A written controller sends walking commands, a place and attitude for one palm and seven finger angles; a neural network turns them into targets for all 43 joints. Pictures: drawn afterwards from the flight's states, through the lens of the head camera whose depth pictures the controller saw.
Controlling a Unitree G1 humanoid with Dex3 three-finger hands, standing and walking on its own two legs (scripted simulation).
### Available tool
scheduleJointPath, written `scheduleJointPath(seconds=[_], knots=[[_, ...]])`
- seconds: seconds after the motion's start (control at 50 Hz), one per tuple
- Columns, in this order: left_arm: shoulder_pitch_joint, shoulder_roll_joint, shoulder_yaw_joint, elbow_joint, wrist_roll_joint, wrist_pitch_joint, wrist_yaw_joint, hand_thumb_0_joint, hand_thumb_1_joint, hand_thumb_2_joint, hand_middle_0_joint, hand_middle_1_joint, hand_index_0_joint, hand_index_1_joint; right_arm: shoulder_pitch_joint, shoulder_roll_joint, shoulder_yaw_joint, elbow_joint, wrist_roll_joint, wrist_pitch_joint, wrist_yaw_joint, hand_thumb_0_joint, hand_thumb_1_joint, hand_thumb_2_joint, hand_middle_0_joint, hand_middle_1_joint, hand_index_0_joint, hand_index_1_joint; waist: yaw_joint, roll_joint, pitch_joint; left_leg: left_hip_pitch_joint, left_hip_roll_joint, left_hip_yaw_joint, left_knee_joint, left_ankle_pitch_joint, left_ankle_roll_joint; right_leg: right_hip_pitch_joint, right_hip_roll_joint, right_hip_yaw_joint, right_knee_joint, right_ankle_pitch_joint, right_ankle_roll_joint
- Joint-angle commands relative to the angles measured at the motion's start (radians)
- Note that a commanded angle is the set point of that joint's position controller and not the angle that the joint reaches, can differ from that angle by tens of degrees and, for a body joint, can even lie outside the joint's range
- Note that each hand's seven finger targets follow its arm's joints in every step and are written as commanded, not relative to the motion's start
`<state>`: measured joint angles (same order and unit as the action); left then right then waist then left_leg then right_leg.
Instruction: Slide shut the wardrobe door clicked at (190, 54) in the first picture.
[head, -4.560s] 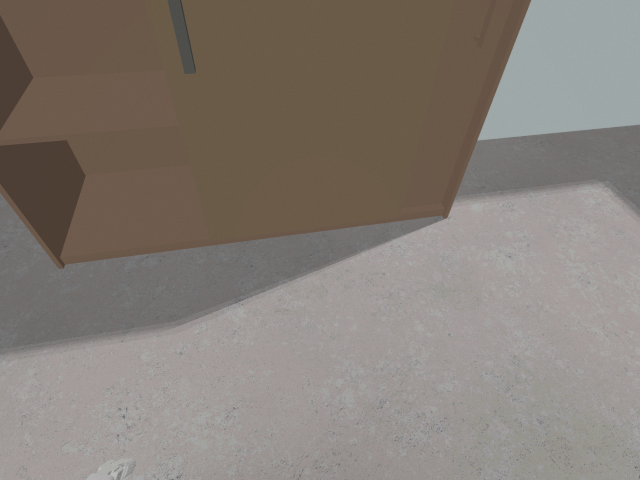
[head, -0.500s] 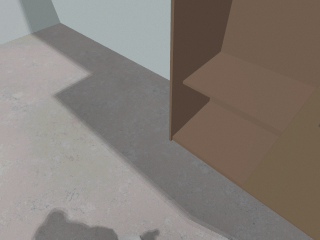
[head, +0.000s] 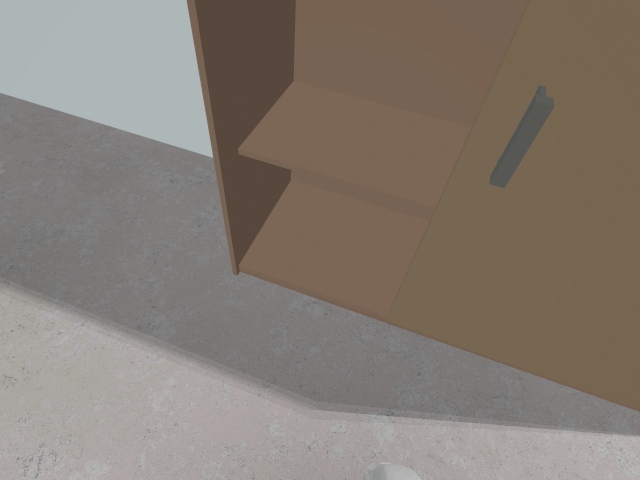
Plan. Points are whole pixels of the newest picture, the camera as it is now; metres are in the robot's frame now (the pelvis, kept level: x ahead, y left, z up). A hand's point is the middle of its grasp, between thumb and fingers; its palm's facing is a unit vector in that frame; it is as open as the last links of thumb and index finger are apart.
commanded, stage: turn to face it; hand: right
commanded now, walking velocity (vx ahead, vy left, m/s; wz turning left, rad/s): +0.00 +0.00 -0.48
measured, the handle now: (518, 137) +0.67 -0.30 +0.09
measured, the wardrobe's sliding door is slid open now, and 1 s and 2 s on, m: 0.57 0.57 0.57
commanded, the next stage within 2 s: take the last steps up to it in 0.46 s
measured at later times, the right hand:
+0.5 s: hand out of the picture +0.00 -0.30 -0.17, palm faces +0.24 +0.94 -0.23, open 7.3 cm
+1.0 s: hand out of the picture -0.01 -0.20 -0.16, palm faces +0.31 +0.92 -0.23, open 7.2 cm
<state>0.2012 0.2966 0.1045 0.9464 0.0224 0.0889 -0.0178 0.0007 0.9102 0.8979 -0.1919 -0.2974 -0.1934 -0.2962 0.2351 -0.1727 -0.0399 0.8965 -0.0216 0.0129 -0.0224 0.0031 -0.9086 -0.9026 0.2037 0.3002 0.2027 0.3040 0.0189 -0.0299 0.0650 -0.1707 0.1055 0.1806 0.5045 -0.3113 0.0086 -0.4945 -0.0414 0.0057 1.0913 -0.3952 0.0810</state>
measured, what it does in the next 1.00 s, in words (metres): steps on the spot: right foot, then left foot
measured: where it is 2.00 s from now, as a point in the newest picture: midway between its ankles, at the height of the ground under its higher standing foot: outside the picture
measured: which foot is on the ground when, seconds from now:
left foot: down 0.00-0.18, up 0.20-0.80, down 0.82-1.00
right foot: up 0.00-0.16, down 0.18-0.82, up 0.84-1.00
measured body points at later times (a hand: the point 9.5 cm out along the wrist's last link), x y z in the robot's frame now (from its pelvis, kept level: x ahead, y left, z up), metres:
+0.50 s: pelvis -0.01 -0.08 +0.00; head +0.01 -0.11 +0.45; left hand +0.13 +0.14 -0.12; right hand -0.01 -0.35 -0.15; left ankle +0.01 +0.09 -0.66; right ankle -0.02 -0.14 -0.74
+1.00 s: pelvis +0.05 -0.03 +0.00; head +0.05 -0.01 +0.45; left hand +0.07 +0.20 -0.16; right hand -0.03 -0.25 -0.14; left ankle +0.01 +0.06 -0.74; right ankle +0.04 -0.17 -0.67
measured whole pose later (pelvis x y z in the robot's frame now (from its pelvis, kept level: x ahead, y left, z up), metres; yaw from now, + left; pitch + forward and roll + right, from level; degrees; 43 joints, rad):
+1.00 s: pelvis +0.05 -0.03 +0.00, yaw -15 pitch -2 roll -1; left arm 0.38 0.20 0.07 1.10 0.03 0.02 -0.01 0.00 0.91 0.90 -0.19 -0.30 -0.20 -0.30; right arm 0.39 -0.13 -0.04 1.07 -0.02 -0.04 -0.02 0.00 -0.93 -0.90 0.20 0.30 0.20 0.30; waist 0.03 -0.04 -0.01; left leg -0.03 -0.02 0.09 0.34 -0.29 0.06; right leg -0.50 -0.05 -0.03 1.02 -0.29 0.00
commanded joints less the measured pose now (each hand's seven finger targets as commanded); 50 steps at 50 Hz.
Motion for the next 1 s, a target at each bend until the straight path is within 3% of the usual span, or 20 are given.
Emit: scheduleJointPath(seconds=[0.0,0.08,0.12,0.14,0.16,0.18,0.2,0.26,0.32,0.54,0.64,0.7,0.74,0.76,0.78,0.8,0.82,0.84,0.9,0.98], knots=[[-0.117,0.012,-0.017,-0.111,-0.005,-0.027,-0.008,0.000,0.900,0.900,-0.200,-0.300,-0.200,-0.300,0.082,-0.238,-0.053,-0.043,-0.008,-0.017,-0.011,0.000,-0.900,-0.900,0.200,0.300,0.200,0.300,-0.057,0.244,-0.048,0.114,0.229,-0.130,-0.117,0.573,0.120,-0.030,0.011,-0.068,-0.158,-0.033,-0.004],[-0.122,0.012,-0.031,-0.120,-0.011,-0.043,-0.006,0.000,0.900,0.900,-0.200,-0.300,-0.200,-0.300,0.089,-0.267,-0.062,-0.028,-0.012,-0.008,-0.008,0.000,-0.900,-0.900,0.200,0.300,0.200,0.300,-0.065,0.276,-0.087,0.110,0.242,-0.102,-0.050,0.632,0.101,0.117,0.038,-0.120,-0.375,-0.034,-0.035],[-0.040,0.041,-0.025,-0.105,-0.009,-0.056,-0.002,0.000,0.900,0.900,-0.200,-0.300,-0.200,-0.300,0.069,-0.268,-0.065,-0.021,-0.003,-0.005,-0.006,0.000,-0.900,-0.900,0.200,0.300,0.200,0.300,-0.015,0.223,-0.146,0.071,0.219,-0.048,0.085,0.606,0.042,0.294,0.046,-0.122,-0.613,0.135,-0.052],[0.038,0.109,-0.010,-0.086,-0.003,-0.069,0.001,0.000,0.900,0.900,-0.200,-0.300,-0.200,-0.300,0.067,-0.250,-0.060,-0.031,0.007,-0.004,-0.003,0.000,-0.900,-0.900,0.200,0.300,0.200,0.300,0.033,0.091,-0.213,-0.067,0.183,-0.005,0.272,0.458,-0.012,0.506,-0.044,-0.037,-0.710,0.349,-0.083],[0.098,0.235,0.021,-0.081,-0.001,-0.078,0.008,0.000,0.900,0.900,-0.200,-0.300,-0.200,-0.300,0.052,-0.171,-0.041,-0.071,0.014,-0.003,0.007,0.000,-0.900,-0.900,0.200,0.300,0.200,0.300,0.065,-0.255,-0.237,-0.401,0.025,-0.008,0.507,-0.255,-0.092,0.673,-0.344,0.338,-0.710,0.814,-0.208],[0.130,0.256,0.020,-0.058,-0.015,-0.068,0.015,0.000,0.900,0.900,-0.200,-0.300,-0.200,-0.300,0.021,-0.173,-0.033,-0.077,0.006,0.013,-0.003,0.000,-0.900,-0.900,0.200,0.300,0.200,0.300,0.069,-0.216,-0.244,-0.405,0.020,-0.128,0.592,-0.359,-0.082,0.607,-0.396,0.319,-0.682,1.009,-0.290],[0.092,0.211,0.008,-0.055,-0.011,-0.068,0.022,0.000,0.900,0.900,-0.200,-0.300,-0.200,-0.300,0.012,-0.180,-0.035,-0.061,0.002,0.022,-0.006,0.000,-0.900,-0.900,0.200,0.300,0.200,0.300,0.051,-0.159,-0.198,-0.395,0.037,-0.152,0.632,-0.308,-0.077,0.549,-0.355,0.234,-0.692,0.943,-0.288],[-0.040,0.125,-0.021,-0.087,-0.007,-0.076,0.038,0.000,0.900,0.900,-0.200,-0.300,-0.200,-0.300,0.024,-0.181,-0.043,-0.006,0.004,0.021,0.002,0.000,-0.900,-0.900,0.200,0.300,0.200,0.300,-0.003,-0.140,-0.098,-0.389,0.025,-0.178,0.683,-0.134,-0.090,0.439,-0.225,0.146,-0.717,0.839,-0.242],[-0.037,0.101,-0.030,-0.085,-0.016,-0.086,0.039,0.000,0.900,0.900,-0.200,-0.300,-0.200,-0.300,0.070,-0.177,-0.044,0.025,0.004,0.024,0.006,0.000,-0.900,-0.900,0.200,0.300,0.200,0.300,-0.024,-0.101,-0.095,-0.362,0.007,-0.166,0.673,-0.042,-0.100,0.431,-0.175,0.100,-0.745,0.806,-0.212],[0.066,0.058,-0.029,-0.028,-0.002,-0.086,0.044,0.000,0.900,0.900,-0.200,-0.300,-0.200,-0.300,-0.040,-0.133,-0.033,0.000,0.008,0.029,-0.008,0.000,-0.900,-0.900,0.200,0.300,0.200,0.300,0.001,-0.078,-0.037,-0.322,-0.016,-0.192,0.459,-0.076,-0.093,0.385,-0.199,0.260,-0.814,0.534,-0.274],[0.143,0.048,-0.027,0.016,0.010,-0.098,0.046,0.000,0.900,0.900,-0.200,-0.300,-0.200,-0.300,-0.083,-0.098,-0.016,-0.004,-0.003,0.008,0.009,0.000,-0.900,-0.900,0.200,0.300,0.200,0.300,0.032,-0.060,-0.033,-0.271,-0.044,-0.183,0.298,-0.138,-0.053,0.363,-0.209,0.367,-0.890,0.033,-0.293],[0.136,0.049,-0.028,0.038,0.010,-0.100,0.044,0.000,0.900,0.900,-0.200,-0.300,-0.200,-0.300,-0.030,-0.083,-0.013,0.023,-0.003,-0.003,0.017,0.000,-0.900,-0.900,0.200,0.300,0.200,0.300,0.008,-0.068,-0.008,-0.136,-0.073,-0.155,0.169,-0.128,-0.030,0.251,-0.184,0.361,-0.909,-0.144,-0.273],[0.129,0.037,-0.032,0.053,0.005,-0.100,0.043,0.000,0.900,0.900,-0.200,-0.300,-0.200,-0.300,0.058,-0.073,-0.014,0.066,-0.001,-0.017,0.019,0.000,-0.900,-0.900,0.200,0.300,0.200,0.300,-0.035,-0.020,-0.016,0.056,-0.091,-0.133,-0.038,-0.029,-0.022,0.153,-0.143,0.312,-0.839,-0.166,-0.237],[0.130,0.011,-0.035,0.063,0.000,-0.103,0.041,0.000,0.900,0.900,-0.200,-0.300,-0.200,-0.300,0.111,-0.089,-0.019,0.090,-0.005,-0.026,0.016,0.000,-0.900,-0.900,0.200,0.300,0.200,0.300,-0.055,0.042,-0.011,0.176,-0.064,-0.165,-0.144,-0.015,-0.013,0.065,-0.087,0.252,-0.746,-0.168,-0.197],[0.143,-0.043,-0.047,0.059,-0.009,-0.109,0.040,0.000,0.900,0.900,-0.200,-0.300,-0.200,-0.300,0.167,-0.138,-0.030,0.106,-0.013,-0.036,0.007,0.000,-0.900,-0.900,0.200,0.300,0.200,0.300,-0.071,0.194,-0.026,0.301,0.086,-0.363,-0.242,-0.189,0.038,-0.088,0.002,0.137,-0.547,-0.150,-0.147],[0.097,-0.064,-0.056,0.024,-0.007,-0.113,0.036,0.000,0.900,0.900,-0.200,-0.300,-0.200,-0.300,0.226,-0.200,-0.044,0.113,-0.010,-0.037,0.000,0.000,-0.900,-0.900,0.200,0.300,0.200,0.300,-0.105,0.364,0.024,0.281,0.278,-0.641,-0.381,-0.366,0.134,-0.218,0.080,-0.012,-0.325,-0.178,-0.108],[0.050,-0.010,-0.038,0.013,0.008,-0.109,0.027,0.000,0.900,0.900,-0.200,-0.300,-0.200,-0.300,0.229,-0.194,-0.041,0.112,0.001,-0.034,-0.006,0.000,-0.900,-0.900,0.200,0.300,0.200,0.300,-0.098,0.225,0.085,0.161,0.319,-0.643,-0.430,-0.436,0.175,-0.226,0.029,0.009,-0.199,-0.149,-0.107],[0.058,-0.010,-0.034,0.029,0.011,-0.108,0.019,0.000,0.900,0.900,-0.200,-0.300,-0.200,-0.300,0.190,-0.162,-0.040,0.114,0.004,-0.048,-0.007,0.000,-0.900,-0.900,0.200,0.300,0.200,0.300,-0.073,0.232,0.100,0.124,0.270,-0.601,-0.434,-0.388,0.166,-0.226,0.003,0.024,-0.134,-0.067,-0.110],[0.101,-0.050,-0.029,0.076,0.010,-0.096,0.010,0.000,0.900,0.900,-0.200,-0.300,-0.200,-0.300,0.159,-0.081,-0.017,0.130,0.007,-0.068,-0.004,0.000,-0.900,-0.900,0.200,0.300,0.200,0.300,-0.021,0.096,0.131,0.056,0.182,-0.393,-0.395,-0.119,0.143,-0.170,-0.034,-0.001,-0.032,0.080,-0.088],[0.103,-0.083,-0.030,0.082,0.006,-0.090,0.007,0.000,0.900,0.900,-0.200,-0.300,-0.200,-0.300,0.214,-0.048,-0.003,0.165,0.007,-0.089,-0.004,0.000,-0.900,-0.900,0.200,0.300,0.200,0.300,-0.006,0.137,0.116,0.063,0.126,-0.249,-0.376,0.189,0.119,-0.169,-0.050,-0.032,-0.021,0.189,-0.061]])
